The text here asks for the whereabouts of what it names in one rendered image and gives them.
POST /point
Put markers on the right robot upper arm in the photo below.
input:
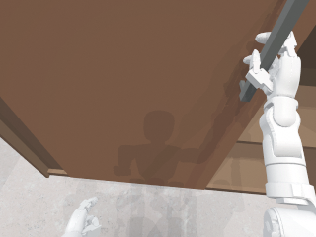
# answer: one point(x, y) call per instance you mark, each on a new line
point(285, 222)

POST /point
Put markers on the handle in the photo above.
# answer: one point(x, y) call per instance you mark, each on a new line
point(286, 21)

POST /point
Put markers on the wardrobe door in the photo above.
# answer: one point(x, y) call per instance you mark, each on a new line
point(8, 117)
point(136, 91)

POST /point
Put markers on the robot right forearm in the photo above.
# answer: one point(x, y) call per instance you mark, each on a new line
point(287, 178)

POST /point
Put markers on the right robot hand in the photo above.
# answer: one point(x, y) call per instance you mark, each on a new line
point(285, 72)

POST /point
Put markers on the left robot hand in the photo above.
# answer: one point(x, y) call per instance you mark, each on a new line
point(79, 222)

